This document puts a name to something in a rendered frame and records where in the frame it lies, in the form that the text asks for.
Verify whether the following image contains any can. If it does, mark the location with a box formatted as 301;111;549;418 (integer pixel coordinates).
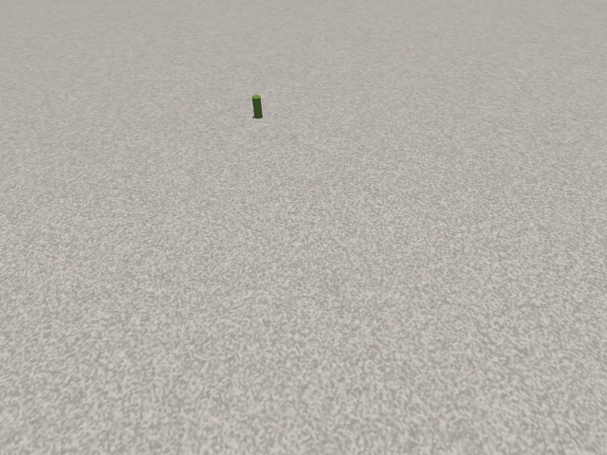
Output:
252;95;263;118

